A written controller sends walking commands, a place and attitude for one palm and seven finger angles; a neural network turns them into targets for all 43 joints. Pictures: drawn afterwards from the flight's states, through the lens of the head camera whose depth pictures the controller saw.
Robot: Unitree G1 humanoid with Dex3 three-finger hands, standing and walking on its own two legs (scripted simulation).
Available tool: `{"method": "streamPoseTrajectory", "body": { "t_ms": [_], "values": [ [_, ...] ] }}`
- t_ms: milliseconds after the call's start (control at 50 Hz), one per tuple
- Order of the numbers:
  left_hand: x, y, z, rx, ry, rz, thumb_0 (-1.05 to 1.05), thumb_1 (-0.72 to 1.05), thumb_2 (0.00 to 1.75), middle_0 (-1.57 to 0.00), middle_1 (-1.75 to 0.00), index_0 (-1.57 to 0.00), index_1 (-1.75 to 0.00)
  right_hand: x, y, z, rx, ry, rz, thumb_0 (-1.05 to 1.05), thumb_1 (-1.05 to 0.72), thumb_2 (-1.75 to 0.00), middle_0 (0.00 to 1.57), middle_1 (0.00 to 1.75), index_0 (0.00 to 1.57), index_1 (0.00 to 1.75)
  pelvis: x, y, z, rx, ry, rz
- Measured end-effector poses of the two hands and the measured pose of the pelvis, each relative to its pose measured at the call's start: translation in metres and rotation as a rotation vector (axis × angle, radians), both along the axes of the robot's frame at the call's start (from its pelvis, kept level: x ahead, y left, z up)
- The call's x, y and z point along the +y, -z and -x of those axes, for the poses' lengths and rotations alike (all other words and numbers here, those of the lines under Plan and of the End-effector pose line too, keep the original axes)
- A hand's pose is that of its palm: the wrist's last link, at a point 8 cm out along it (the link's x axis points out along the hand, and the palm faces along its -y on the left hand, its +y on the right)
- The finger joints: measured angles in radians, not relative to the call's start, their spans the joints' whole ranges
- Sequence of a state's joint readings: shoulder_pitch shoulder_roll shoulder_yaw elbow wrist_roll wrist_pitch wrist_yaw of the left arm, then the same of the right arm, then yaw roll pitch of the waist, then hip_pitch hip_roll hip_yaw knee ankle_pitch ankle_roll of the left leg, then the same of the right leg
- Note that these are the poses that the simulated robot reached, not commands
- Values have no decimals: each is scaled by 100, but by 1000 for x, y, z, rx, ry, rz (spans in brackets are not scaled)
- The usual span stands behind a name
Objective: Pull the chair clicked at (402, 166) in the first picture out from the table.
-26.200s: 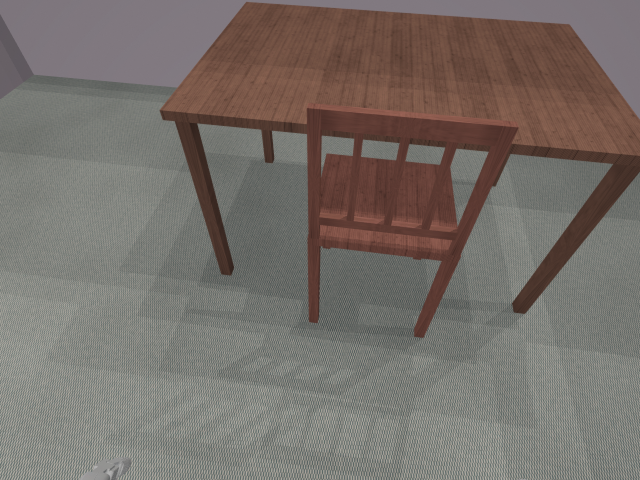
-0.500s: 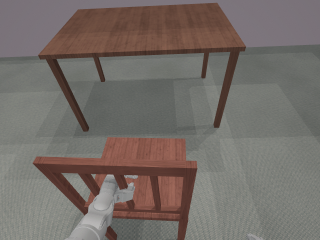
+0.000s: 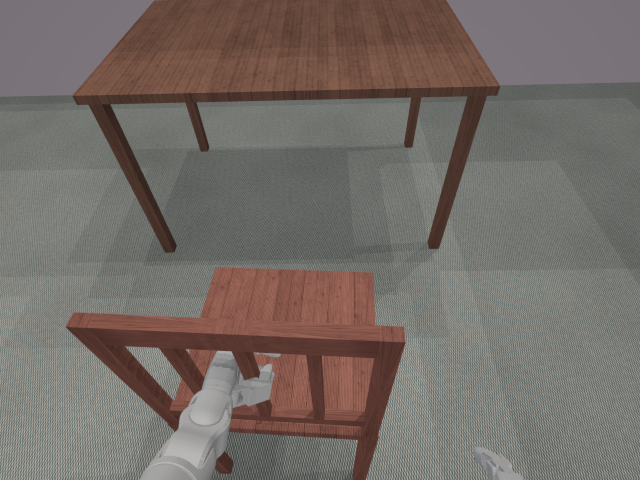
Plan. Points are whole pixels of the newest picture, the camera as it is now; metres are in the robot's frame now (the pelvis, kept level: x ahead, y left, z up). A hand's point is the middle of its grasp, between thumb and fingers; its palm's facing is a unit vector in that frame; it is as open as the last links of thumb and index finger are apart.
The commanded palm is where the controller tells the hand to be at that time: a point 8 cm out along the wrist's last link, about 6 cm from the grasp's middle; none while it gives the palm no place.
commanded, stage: open the thumb and straighten the fingers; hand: left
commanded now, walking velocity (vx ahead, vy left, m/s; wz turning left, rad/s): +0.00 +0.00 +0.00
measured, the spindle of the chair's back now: (255, 382) +0.28 +0.12 -0.10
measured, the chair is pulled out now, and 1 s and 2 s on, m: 0.67 0.67 0.67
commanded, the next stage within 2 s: draw the fingers out of the gap in 0.70 s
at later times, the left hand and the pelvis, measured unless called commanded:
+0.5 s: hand (263, 379) +0.27 +0.10 -0.07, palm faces -0.13 -0.98 -0.13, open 14.9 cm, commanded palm +0.26 +0.16 -0.05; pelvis +0.01 +0.00 -0.03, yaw +2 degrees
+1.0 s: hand (241, 405) +0.23 +0.12 -0.07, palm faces -0.10 -0.99 -0.14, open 17.5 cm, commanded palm +0.21 +0.18 -0.05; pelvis +0.02 -0.01 -0.04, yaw +3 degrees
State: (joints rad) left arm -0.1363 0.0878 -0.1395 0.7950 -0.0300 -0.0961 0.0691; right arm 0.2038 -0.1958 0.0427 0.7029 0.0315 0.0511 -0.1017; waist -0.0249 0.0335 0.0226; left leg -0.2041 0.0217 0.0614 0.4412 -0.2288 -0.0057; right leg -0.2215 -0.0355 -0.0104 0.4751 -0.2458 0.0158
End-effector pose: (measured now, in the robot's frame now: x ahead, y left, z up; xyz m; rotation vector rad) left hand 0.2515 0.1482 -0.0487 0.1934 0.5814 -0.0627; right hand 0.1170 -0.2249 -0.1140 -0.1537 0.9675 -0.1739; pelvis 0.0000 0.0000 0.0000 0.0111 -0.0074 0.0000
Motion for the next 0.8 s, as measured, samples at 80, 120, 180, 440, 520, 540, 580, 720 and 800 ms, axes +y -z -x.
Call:
{"method": "streamPoseTrajectory", "body": {
  "t_ms": [80,120,180,440,520,540,580,720,800],
  "values": [
    [2,5,-2,-16,11,52,2,67,81,-37,-137,-50,-145,-12,-2,6,2,-1,-7,1,-90,-90,21,30,21,30,-5,5,2,35,-18,-1],
    [4,3,-3,-49,23,56,2,58,76,-40,-139,-50,-145,-20,-4,7,-8,-1,8,1,-90,-90,21,30,21,30,-6,8,3,50,-19,1],
    [9,-2,-4,-79,42,41,2,39,66,-43,-140,-50,-145,-31,-5,6,-24,-1,28,1,-90,-90,21,30,21,30,-5,12,3,72,-20,6],
    [8,0,-7,-39,24,30,0,-42,26,-33,-99,-34,-100,-24,10,-24,-111,-29,8,1,-90,-90,20,30,20,30,-1,27,-7,134,-29,5],
    [3,1,-6,-37,24,32,0,-49,23,-25,-74,-25,-75,-13,12,-37,-137,-58,-14,1,-90,-90,20,30,20,30,-2,30,-11,141,-33,3],
    [4,2,-6,-28,21,27,0,-50,22,-23,-67,-23,-68,-12,12,-40,-140,-66,-17,1,-90,-90,20,30,20,30,-3,31,-12,143,-34,3],
    [8,6,-7,-13,9,17,0,-51,22,-18,-53,-18,-54,-10,12,-45,-147,-77,-19,1,-90,-90,20,30,20,30,-5,32,-12,145,-36,3],
    [23,-1,-3,-26,-18,8,-1,-53,21,-6,-17,-6,-18,-13,10,-56,-177,-91,-2,1,-90,-90,21,30,21,30,-8,35,-16,153,-48,10],
    [20,1,1,-17,1,16,-1,-54,20,-3,-8,-3,-8,-19,9,-58,-186,-97,18,1,-90,-90,21,30,21,30,-8,36,-17,157,-58,14]
  ]
}}
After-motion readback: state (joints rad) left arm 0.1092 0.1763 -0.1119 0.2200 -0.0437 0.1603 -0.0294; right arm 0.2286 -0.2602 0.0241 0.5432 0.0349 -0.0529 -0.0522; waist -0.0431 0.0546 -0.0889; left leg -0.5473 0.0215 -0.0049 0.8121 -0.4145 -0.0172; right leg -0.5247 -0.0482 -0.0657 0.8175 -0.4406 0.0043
